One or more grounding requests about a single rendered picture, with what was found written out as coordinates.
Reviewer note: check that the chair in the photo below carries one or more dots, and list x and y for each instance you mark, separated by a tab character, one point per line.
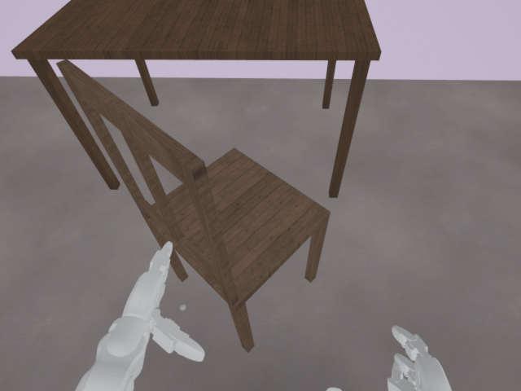
234	222

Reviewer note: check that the right robot hand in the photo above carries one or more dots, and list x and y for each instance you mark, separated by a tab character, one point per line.
426	374

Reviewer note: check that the robot left forearm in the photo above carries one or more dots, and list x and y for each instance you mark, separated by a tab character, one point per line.
120	357

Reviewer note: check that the table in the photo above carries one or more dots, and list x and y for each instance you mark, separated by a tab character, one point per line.
205	30

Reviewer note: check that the left robot hand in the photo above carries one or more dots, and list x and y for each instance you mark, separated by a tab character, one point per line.
144	299

